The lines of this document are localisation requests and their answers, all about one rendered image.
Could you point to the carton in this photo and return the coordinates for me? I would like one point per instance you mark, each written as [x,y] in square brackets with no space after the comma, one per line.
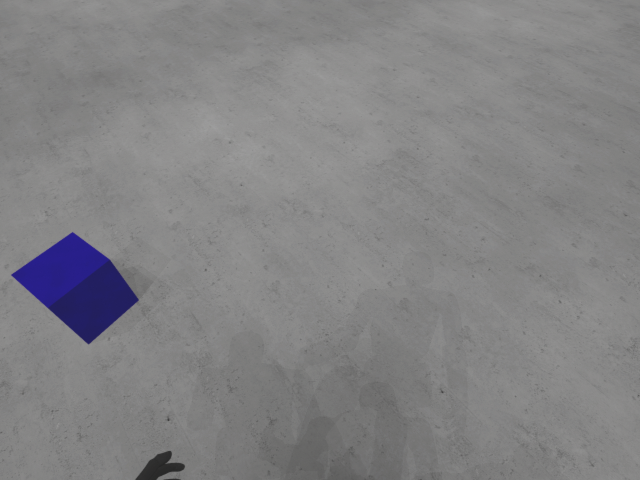
[79,285]

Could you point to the robot left hand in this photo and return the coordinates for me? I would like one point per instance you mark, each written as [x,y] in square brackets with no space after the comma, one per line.
[157,467]

